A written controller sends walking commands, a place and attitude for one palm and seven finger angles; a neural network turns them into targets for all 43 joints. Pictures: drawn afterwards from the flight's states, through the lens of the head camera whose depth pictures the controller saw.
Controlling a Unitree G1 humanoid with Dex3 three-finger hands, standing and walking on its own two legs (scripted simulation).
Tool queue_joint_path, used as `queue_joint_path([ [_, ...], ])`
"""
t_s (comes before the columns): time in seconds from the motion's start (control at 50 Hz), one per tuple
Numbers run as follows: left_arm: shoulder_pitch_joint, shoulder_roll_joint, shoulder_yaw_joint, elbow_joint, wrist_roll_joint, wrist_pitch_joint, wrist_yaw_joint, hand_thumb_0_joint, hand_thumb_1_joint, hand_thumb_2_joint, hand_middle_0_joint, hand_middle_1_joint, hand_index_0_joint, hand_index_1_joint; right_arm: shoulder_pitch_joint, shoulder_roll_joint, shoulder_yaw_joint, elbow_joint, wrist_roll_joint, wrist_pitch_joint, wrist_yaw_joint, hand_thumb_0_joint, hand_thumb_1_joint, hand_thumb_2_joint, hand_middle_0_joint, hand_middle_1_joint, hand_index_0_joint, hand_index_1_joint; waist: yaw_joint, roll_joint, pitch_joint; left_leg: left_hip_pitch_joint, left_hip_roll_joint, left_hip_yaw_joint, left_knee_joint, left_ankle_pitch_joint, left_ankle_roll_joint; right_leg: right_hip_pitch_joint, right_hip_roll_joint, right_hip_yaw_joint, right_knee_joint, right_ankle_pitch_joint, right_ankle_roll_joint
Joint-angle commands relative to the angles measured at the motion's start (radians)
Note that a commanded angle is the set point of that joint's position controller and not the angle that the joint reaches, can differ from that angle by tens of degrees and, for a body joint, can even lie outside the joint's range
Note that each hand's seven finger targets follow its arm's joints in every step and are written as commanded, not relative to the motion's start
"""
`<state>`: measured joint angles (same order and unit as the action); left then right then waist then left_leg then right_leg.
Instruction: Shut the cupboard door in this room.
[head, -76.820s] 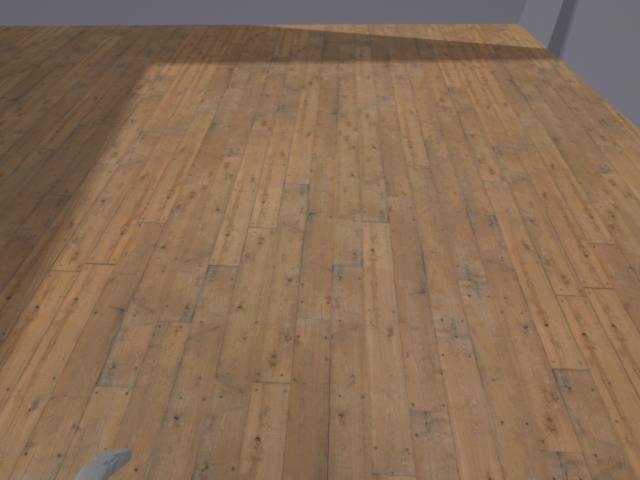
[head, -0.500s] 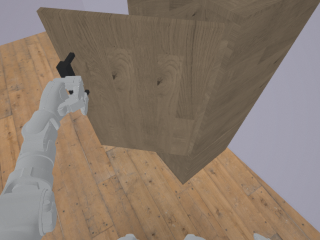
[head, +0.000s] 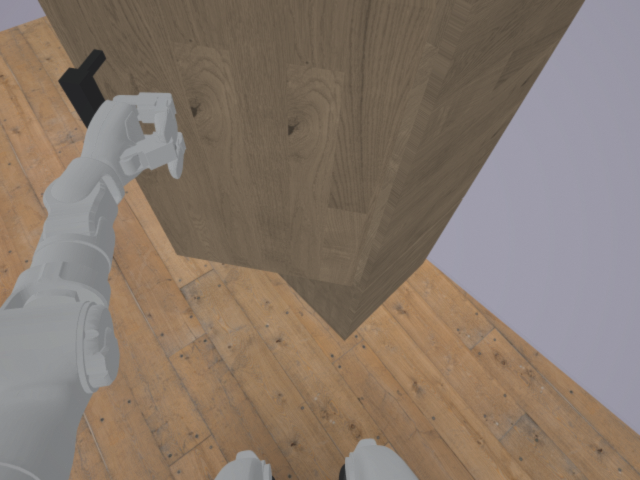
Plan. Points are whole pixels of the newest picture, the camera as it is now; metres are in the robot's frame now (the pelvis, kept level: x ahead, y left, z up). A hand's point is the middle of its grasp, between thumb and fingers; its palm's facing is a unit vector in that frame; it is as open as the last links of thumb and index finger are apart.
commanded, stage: push the door shut along its arc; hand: left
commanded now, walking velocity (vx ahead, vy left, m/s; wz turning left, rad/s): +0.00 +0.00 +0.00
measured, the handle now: (111, 117) +0.55 +0.22 +0.11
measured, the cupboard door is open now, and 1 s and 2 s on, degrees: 36 17 16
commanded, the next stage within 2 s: pull the fist back off the door in 0.82 s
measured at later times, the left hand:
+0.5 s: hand (191, 117) +0.53 +0.11 +0.12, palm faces -0.37 -0.93 -0.02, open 2.9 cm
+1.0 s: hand (220, 86) +0.59 +0.08 +0.12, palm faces -0.26 -0.96 +0.10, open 3.3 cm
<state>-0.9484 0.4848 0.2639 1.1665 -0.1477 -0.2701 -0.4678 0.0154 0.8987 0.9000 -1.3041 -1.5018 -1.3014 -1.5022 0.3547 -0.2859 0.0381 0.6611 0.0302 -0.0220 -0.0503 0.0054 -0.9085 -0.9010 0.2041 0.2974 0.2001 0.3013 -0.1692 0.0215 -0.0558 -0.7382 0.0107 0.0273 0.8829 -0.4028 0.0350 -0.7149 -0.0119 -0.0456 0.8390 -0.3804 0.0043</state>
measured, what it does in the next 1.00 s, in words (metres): stands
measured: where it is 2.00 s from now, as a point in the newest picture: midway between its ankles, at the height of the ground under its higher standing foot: outside the picture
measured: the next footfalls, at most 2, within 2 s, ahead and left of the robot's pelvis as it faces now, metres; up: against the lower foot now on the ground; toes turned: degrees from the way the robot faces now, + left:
none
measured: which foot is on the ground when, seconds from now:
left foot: down 0.00-1.00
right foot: down 0.00-1.00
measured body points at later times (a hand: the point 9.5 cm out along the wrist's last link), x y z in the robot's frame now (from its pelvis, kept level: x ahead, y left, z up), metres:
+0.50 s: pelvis +0.00 -0.01 -0.01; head +0.14 +0.00 +0.42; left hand +0.55 +0.17 +0.12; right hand -0.01 -0.29 -0.12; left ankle +0.01 +0.10 -0.69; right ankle +0.01 -0.13 -0.69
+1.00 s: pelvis +0.00 -0.01 -0.03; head +0.17 +0.00 +0.39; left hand +0.60 +0.14 +0.12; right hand -0.04 -0.28 -0.13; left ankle +0.01 +0.10 -0.69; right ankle +0.01 -0.13 -0.69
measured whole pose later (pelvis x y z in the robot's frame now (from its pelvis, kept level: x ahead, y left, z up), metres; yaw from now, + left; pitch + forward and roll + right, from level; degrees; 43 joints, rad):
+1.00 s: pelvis +0.00 -0.01 -0.03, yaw -1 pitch +25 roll -4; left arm -1.39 0.57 0.30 1.38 -0.10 -0.14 -0.35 0.00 0.99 0.99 -1.30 -1.50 -1.31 -1.50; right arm 0.40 -0.28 0.04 0.70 -0.02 -0.04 -0.03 0.00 -0.91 -0.90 0.20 0.30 0.20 0.30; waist -0.25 0.06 -0.07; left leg -1.02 0.05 -0.02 1.06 -0.47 0.02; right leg -0.97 0.02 -0.08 0.97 -0.43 -0.02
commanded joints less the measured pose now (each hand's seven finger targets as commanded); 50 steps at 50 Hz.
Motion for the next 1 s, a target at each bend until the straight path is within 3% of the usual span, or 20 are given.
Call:
queue_joint_path([
  [0.0,-0.541,0.274,0.072,-0.253,-0.014,-0.082,0.001,0.0,0.9,0.9,-1.3,-1.5,-1.3,-1.5,0.134,-0.184,-0.073,-0.075,-0.008,-0.026,-0.008,0.0,-0.9,-0.9,0.2,0.3,0.2,0.3,-0.015,0.121,-0.503,0.426,0.009,-0.104,-0.073,0.384,-0.011,0.025,0.038,0.007,-0.075,0.261,-0.035],
  [0.06,-0.505,0.241,0.062,-0.21,-0.02,-0.072,-0.014,0.0,0.9,0.9,-1.3,-1.5,-1.3,-1.5,0.152,-0.18,-0.075,-0.076,-0.011,-0.019,-0.005,0.0,-0.9,-0.9,0.2,0.3,0.2,0.3,-0.017,0.108,-0.516,0.432,0.009,-0.101,-0.056,0.452,-0.008,0.023,0.045,0.0,-0.065,0.302,-0.035],
  [0.08,-0.497,0.276,0.088,-0.188,-0.012,-0.062,-0.017,0.0,0.9,0.9,-1.3,-1.5,-1.3,-1.5,0.158,-0.187,-0.076,-0.073,-0.013,-0.013,-0.004,0.0,-0.9,-0.9,0.2,0.3,0.2,0.3,-0.016,0.069,-0.512,0.406,0.012,-0.101,-0.054,0.443,-0.009,0.038,0.047,0.003,-0.066,0.314,-0.03],
  [0.1,-0.499,0.268,0.075,-0.176,-0.008,-0.052,-0.023,0.0,0.9,0.9,-1.3,-1.5,-1.3,-1.5,0.158,-0.186,-0.076,-0.078,-0.012,-0.008,-0.002,0.0,-0.9,-0.9,0.2,0.3,0.2,0.3,-0.018,0.081,-0.498,0.383,0.008,-0.094,-0.056,0.429,-0.008,0.041,0.046,0.004,-0.066,0.315,-0.029],
  [0.14,-0.513,0.275,0.07,-0.136,-0.002,-0.029,-0.027,0.0,0.9,0.9,-1.3,-1.5,-1.3,-1.5,0.165,-0.189,-0.075,-0.08,-0.01,0.002,-0.004,0.0,-0.9,-0.9,0.2,0.3,0.2,0.3,-0.036,0.022,-0.439,0.306,0.004,-0.078,-0.056,0.372,0.001,0.054,0.047,0.009,-0.078,0.314,-0.024],
  [0.24,-0.623,0.265,0.037,-0.119,0.0,-0.025,-0.043,0.0,0.9,0.9,-1.3,-1.5,-1.3,-1.5,0.183,-0.192,-0.076,-0.06,-0.011,0.005,-0.013,0.0,-0.9,-0.9,0.2,0.3,0.2,0.3,-0.077,0.033,-0.412,0.296,0.002,-0.076,-0.039,0.326,0.007,0.003,0.053,0.014,-0.087,0.279,-0.021],
  [0.3,-0.655,0.265,0.028,-0.141,-0.004,-0.033,-0.062,0.0,0.9,0.9,-1.3,-1.5,-1.3,-1.5,0.188,-0.195,-0.078,-0.05,-0.014,0.002,-0.016,0.0,-0.9,-0.9,0.2,0.3,0.2,0.3,-0.075,0.091,-0.476,0.351,0.003,-0.084,-0.021,0.374,0.003,-0.019,0.056,0.01,-0.071,0.295,-0.028],
  [0.38,-0.743,0.207,-0.029,-0.127,-0.007,-0.02,-0.07,0.0,0.9,0.9,-1.3,-1.5,-1.3,-1.5,0.189,-0.194,-0.077,-0.027,-0.017,-0.004,-0.018,0.0,-0.9,-0.9,0.2,0.3,0.2,0.3,-0.105,0.122,-0.472,0.367,0.005,-0.091,0.001,0.359,0.003,-0.089,0.059,0.002,-0.063,0.261,-0.027],
  [0.42,-0.763,0.253,-0.004,-0.11,0.0,-0.01,-0.066,0.0,0.9,0.9,-1.3,-1.5,-1.3,-1.5,0.197,-0.201,-0.076,-0.02,-0.019,-0.007,-0.018,0.0,-0.9,-0.9,0.2,0.3,0.2,0.3,-0.107,0.112,-0.467,0.334,0.006,-0.093,0.01,0.339,0.005,-0.088,0.059,0.003,-0.06,0.246,-0.029],
  [0.46,-0.788,0.208,-0.03,-0.093,-0.003,-0.002,-0.061,0.0,0.9,0.9,-1.3,-1.5,-1.3,-1.5,0.201,-0.197,-0.074,-0.012,-0.018,-0.009,-0.019,0.0,-0.9,-0.9,0.2,0.3,0.2,0.3,-0.12,0.114,-0.483,0.341,0.003,-0.094,0.023,0.367,0.009,-0.103,0.063,-0.005,-0.045,0.262,-0.032],
  [0.52,-0.84,0.224,-0.036,-0.102,0.012,0.008,-0.059,0.0,0.9,0.9,-1.3,-1.5,-1.3,-1.5,0.204,-0.2,-0.075,0.0,-0.025,-0.015,-0.017,0.0,-0.9,-0.9,0.2,0.3,0.2,0.3,-0.125,0.15,-0.513,0.347,0.007,-0.099,0.04,0.365,0.006,-0.128,0.064,-0.003,-0.036,0.251,-0.031],
  [0.56,-0.862,0.183,-0.056,-0.103,0.007,0.013,-0.059,0.0,0.9,0.9,-1.3,-1.5,-1.3,-1.5,0.207,-0.199,-0.075,0.008,-0.026,-0.019,-0.017,0.0,-0.9,-0.9,0.2,0.3,0.2,0.3,-0.137,0.147,-0.535,0.365,0.006,-0.098,0.054,0.398,0.011,-0.145,0.067,-0.01,-0.023,0.27,-0.032],
  [0.6,-0.869,0.242,-0.029,-0.085,0.02,0.02,-0.062,0.0,0.9,0.9,-1.3,-1.5,-1.3,-1.5,0.208,-0.202,-0.074,0.007,-0.028,-0.018,-0.016,0.0,-0.9,-0.9,0.2,0.3,0.2,0.3,-0.13,0.155,-0.547,0.344,0.006,-0.098,0.064,0.39,0.007,-0.131,0.07,-0.006,-0.019,0.271,-0.034],
  [0.68,-0.926,0.188,-0.067,-0.09,0.024,0.027,-0.06,0.0,0.9,0.9,-1.3,-1.5,-1.3,-1.5,0.208,-0.2,-0.074,0.018,-0.031,-0.024,-0.013,0.0,-0.9,-0.9,0.2,0.3,0.2,0.3,-0.147,0.178,-0.546,0.363,0.01,-0.103,0.078,0.4,0.008,-0.183,0.074,-0.013,-0.008,0.259,-0.033],
  [0.74,-0.927,0.202,-0.062,-0.039,0.031,0.047,-0.059,0.0,0.9,0.9,-1.3,-1.5,-1.3,-1.5,0.209,-0.2,-0.069,0.022,-0.033,-0.023,-0.013,0.0,-0.9,-0.9,0.2,0.3,0.2,0.3,-0.157,0.144,-0.511,0.295,0.005,-0.095,0.087,0.356,0.011,-0.169,0.076,-0.017,-0.006,0.247,-0.033],
  [0.82,-0.961,0.216,-0.053,-0.029,0.035,0.052,-0.059,0.0,0.9,0.9,-1.3,-1.5,-1.3,-1.5,0.223,-0.201,-0.068,0.028,-0.035,-0.028,-0.013,0.0,-0.9,-0.9,0.2,0.3,0.2,0.3,-0.168,0.138,-0.543,0.281,0.003,-0.089,0.107,0.372,0.016,-0.163,0.08,-0.014,0.006,0.27,-0.032],
  [0.9,-0.998,0.185,-0.08,-0.003,0.045,0.056,-0.056,0.0,0.9,0.9,-1.3,-1.5,-1.3,-1.5,0.227,-0.2,-0.067,0.044,-0.038,-0.028,-0.011,0.0,-0.9,-0.9,0.2,0.3,0.2,0.3,-0.185,0.153,-0.527,0.284,0.007,-0.094,0.119,0.361,0.015,-0.216,0.084,-0.027,0.017,0.242,-0.033],
  [0.92,-0.993,0.262,0.17,0.01,-0.024,0.087,0.145,0.0,0.9,0.9,-1.3,-1.5,-1.3,-1.5,0.29,-0.16,-0.05,-0.001,-0.044,-0.041,0.001,0.0,-0.9,-0.9,0.2,0.3,0.2,0.3,-0.132,0.178,-0.531,0.166,0.024,-0.107,0.094,0.331,0.005,-0.15,0.063,0.003,-0.01,0.227,-0.028],
  [0.94,-0.951,0.223,0.131,0.034,0.01,0.101,0.246,0.0,0.9,0.9,-1.3,-1.5,-1.3,-1.5,0.301,-0.159,-0.045,-0.007,-0.051,-0.046,0.023,0.0,-0.9,-0.9,0.2,0.3,0.2,0.3,-0.133,0.182,-0.546,0.151,0.025,-0.111,0.076,0.328,-0.004,-0.126,0.061,0.002,0.003,0.227,-0.024],
  [0.98,-0.9,0.174,0.149,0.022,0.031,0.095,0.364,0.0,0.9,0.9,-1.3,-1.5,-1.3,-1.5,0.326,-0.157,-0.06,-0.017,-0.071,-0.041,0.05,0.0,-0.9,-0.9,0.2,0.3,0.2,0.3,-0.133,0.121,-0.577,0.174,0.029,-0.12,0.077,0.388,-0.006,-0.12,0.059,-0.011,0.016,0.266,-0.012],
])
